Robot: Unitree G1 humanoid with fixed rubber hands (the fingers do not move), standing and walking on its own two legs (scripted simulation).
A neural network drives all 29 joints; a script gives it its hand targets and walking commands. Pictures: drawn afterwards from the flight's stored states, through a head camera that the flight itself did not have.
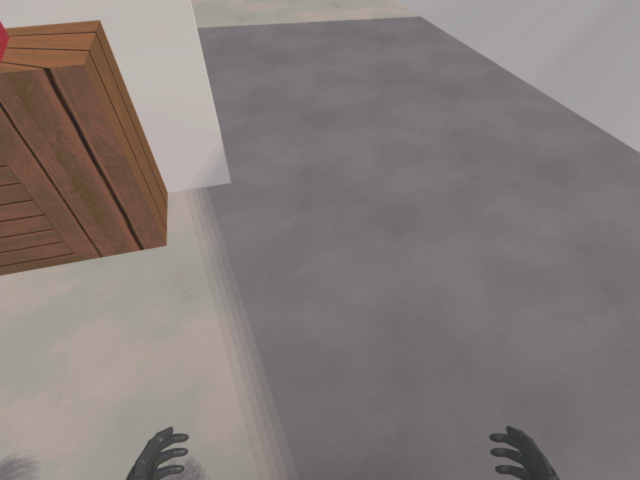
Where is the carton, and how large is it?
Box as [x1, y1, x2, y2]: [0, 22, 9, 62]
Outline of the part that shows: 0,22 0,62 9,37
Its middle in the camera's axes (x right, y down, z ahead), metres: -1.03 -0.56 +1.03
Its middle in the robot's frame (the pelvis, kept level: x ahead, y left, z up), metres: +1.17 +1.04 +0.10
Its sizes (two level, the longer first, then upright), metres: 0.249 0.241 0.188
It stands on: a pedestal, 0.76 m high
